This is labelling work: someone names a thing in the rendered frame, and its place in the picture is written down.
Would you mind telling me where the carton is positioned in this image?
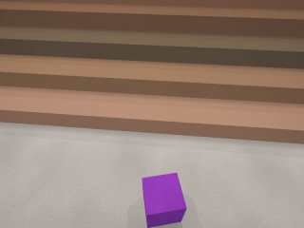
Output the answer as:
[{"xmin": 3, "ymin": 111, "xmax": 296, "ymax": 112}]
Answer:
[{"xmin": 142, "ymin": 173, "xmax": 187, "ymax": 228}]

